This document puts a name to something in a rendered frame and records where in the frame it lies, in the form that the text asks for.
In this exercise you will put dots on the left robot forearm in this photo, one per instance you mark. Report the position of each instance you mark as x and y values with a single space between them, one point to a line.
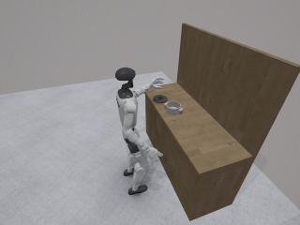
142 90

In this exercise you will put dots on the table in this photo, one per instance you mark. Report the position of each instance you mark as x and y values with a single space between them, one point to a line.
231 95

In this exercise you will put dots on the left robot hand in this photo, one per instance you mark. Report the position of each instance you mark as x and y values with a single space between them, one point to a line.
155 81

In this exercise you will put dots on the robot right foot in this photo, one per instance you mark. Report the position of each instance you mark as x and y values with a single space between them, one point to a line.
140 189

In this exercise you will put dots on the right robot hand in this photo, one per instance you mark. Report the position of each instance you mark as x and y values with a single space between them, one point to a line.
153 152

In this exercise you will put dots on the pot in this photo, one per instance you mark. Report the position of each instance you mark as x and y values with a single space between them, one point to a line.
173 107

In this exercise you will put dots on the humanoid robot torso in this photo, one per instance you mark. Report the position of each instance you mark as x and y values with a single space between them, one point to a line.
121 105

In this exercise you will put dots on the robot right upper arm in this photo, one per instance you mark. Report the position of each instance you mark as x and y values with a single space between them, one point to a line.
130 109

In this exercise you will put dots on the lid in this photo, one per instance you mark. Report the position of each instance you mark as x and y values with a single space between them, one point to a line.
160 100

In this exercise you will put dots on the right robot forearm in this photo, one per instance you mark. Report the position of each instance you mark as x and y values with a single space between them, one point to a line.
133 138

